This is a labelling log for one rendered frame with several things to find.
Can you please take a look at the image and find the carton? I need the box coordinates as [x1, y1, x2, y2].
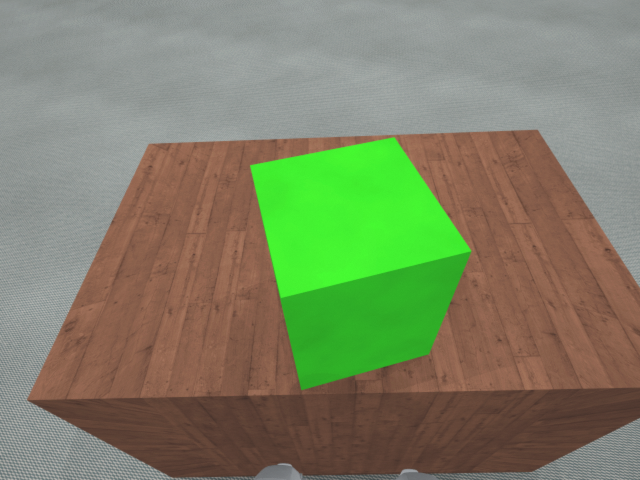
[250, 137, 471, 390]

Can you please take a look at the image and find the pedestal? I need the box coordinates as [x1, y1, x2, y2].
[27, 130, 640, 478]

